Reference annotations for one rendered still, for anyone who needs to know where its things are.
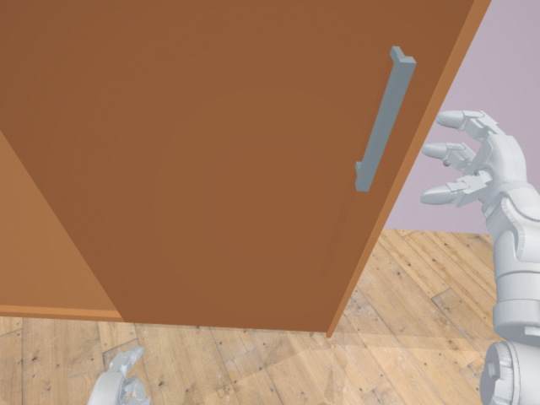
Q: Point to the wardrobe door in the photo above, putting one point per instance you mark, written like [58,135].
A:
[201,154]
[39,263]

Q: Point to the left robot hand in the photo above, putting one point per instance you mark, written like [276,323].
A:
[112,389]

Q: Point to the robot right forearm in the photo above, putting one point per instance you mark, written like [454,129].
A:
[512,212]

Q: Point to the right robot hand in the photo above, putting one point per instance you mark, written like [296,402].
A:
[500,160]

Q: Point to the robot right upper arm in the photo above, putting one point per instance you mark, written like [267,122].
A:
[511,374]

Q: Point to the handle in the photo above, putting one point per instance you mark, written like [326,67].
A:
[396,88]

